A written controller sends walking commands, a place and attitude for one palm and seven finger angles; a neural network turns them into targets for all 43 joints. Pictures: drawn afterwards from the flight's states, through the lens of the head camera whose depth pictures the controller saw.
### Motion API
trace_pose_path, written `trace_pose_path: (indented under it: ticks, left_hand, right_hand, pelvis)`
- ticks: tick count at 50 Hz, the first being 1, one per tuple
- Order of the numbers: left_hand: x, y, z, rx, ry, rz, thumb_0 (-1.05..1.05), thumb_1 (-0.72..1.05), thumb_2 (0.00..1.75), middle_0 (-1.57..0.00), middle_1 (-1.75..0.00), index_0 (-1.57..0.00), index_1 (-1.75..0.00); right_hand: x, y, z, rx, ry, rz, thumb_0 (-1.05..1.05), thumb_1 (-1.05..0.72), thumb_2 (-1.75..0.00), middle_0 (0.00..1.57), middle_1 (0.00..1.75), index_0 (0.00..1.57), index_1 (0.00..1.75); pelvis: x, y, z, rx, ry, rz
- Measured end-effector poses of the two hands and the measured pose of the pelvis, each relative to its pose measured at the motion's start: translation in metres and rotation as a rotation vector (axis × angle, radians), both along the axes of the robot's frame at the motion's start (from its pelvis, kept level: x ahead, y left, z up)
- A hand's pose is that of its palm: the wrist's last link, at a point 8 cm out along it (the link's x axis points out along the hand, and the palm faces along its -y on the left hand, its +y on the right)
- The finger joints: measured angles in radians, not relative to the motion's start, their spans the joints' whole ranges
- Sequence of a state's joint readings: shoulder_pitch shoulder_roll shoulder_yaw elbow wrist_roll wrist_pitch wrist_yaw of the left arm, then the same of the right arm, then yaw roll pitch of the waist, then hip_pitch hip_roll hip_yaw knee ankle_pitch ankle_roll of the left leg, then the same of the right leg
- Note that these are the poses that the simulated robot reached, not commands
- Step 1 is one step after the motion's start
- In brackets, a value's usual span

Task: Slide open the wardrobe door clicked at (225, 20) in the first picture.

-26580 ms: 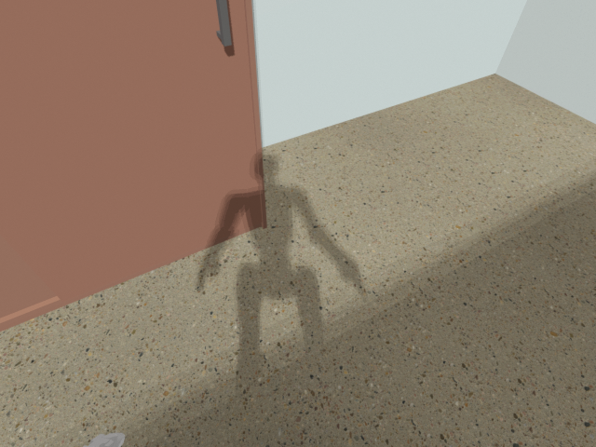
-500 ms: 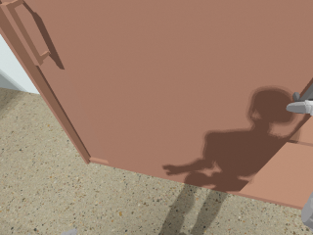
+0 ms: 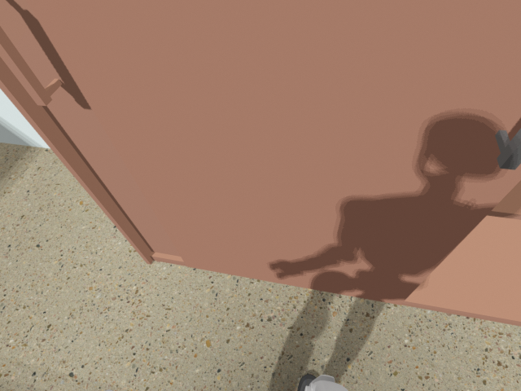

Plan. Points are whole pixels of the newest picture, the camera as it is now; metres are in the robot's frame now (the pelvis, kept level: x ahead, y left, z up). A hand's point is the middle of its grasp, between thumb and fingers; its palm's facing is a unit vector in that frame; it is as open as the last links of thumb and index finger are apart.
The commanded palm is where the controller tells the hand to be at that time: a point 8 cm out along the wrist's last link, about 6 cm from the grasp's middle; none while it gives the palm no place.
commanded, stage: slip the hand off the handle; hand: right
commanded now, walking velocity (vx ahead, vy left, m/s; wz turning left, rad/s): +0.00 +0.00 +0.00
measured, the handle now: out of the picture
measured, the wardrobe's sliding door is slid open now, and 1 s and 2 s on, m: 0.62 0.62 0.62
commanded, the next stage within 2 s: draw the hand back to the body in 0.66 s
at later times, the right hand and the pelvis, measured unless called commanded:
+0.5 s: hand out of the picture +0.34 -0.39 +0.18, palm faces +0.52 +0.83 -0.21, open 14.7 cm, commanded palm +0.29 -0.42 +0.19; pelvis +0.01 +0.00 +0.01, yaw +0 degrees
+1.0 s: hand out of the picture +0.30 -0.34 +0.19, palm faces +0.11 +0.99 -0.05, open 14.7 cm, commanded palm +0.25 -0.39 +0.19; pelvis +0.00 +0.01 +0.01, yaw +0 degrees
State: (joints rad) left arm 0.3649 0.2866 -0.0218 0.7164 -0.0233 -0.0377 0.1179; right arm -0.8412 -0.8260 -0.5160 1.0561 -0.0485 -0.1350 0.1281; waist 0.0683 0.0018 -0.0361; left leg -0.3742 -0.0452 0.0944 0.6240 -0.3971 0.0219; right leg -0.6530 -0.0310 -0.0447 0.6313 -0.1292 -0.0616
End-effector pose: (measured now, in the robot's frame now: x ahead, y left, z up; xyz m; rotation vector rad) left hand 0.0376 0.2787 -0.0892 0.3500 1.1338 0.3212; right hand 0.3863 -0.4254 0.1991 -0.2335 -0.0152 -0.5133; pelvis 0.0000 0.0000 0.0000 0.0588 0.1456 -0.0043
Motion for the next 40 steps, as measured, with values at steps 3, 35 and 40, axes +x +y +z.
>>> trace_pose_path:
  ticks: [3, 35, 40]
  left_hand:
    - [-0.004, -0.002, -0.001, -0.008, 0.008, 0.017, 0.01, 0.9, 0.9, -0.2, -0.3, -0.2, -0.3]
    - [0.125, -0.032, 0.025, -0.09, -0.401, -0.179, 0.01, 0.9, 0.9, -0.2, -0.3, -0.2, -0.3]
    - [0.121, -0.032, 0.024, -0.098, -0.404, -0.187, 0.01, 0.9, 0.9, -0.2, -0.3, -0.2, -0.3]
  right_hand:
    - [0.005, 0.002, -0.003, -0.006, 0.012, 0.015, -0.02, 0.55, -0.2, 0.25, 1.15, 0.25, 1.15]
    - [-0.117, 0.008, -0.009, -0.005, -0.017, -0.026, -0.02, 0.55, -0.2, 0.25, 1.15, 0.25, 1.15]
    - [-0.121, 0.01, -0.009, 0.001, -0.023, -0.028, -0.02, 0.55, -0.2, 0.25, 1.15, 0.25, 1.15]
  pelvis:
    - [0.002, -0.001, 0.0, 0.0, 0.009, 0.008]
    - [0.001, 0.008, 0.007, -0.018, -0.103, -0.017]
    - [-0.001, 0.012, 0.007, -0.017, -0.111, -0.019]
